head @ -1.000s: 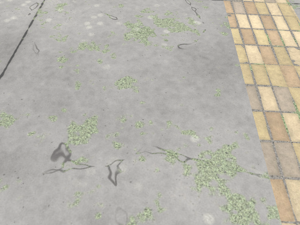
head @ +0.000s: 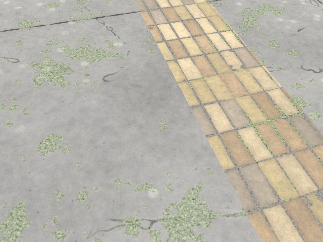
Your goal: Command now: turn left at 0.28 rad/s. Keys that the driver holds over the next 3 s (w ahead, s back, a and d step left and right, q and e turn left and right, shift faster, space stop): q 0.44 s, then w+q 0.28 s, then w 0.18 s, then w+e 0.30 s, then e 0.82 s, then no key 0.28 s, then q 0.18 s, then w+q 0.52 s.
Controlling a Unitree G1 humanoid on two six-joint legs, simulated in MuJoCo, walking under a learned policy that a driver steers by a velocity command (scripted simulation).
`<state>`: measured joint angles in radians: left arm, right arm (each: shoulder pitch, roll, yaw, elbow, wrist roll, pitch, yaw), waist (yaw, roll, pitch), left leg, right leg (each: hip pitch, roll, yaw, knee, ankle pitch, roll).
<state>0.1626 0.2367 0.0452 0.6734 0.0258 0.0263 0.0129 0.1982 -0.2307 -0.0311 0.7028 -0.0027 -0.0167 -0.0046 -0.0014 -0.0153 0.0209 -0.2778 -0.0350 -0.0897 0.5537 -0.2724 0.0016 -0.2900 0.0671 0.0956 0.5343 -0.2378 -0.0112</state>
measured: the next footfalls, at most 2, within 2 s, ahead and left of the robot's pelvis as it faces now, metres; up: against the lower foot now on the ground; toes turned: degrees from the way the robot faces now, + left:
left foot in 0.42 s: +0.00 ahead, +0.15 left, +0.00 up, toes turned +15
right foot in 0.92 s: +0.22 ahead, +0.01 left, +0.00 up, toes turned +32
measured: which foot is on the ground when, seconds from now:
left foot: down 0.00-0.14, up 0.16-0.40, down 0.42-0.94, up 0.96-1.00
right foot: down 0.00-0.42, up 0.44-0.90, down 0.92-1.00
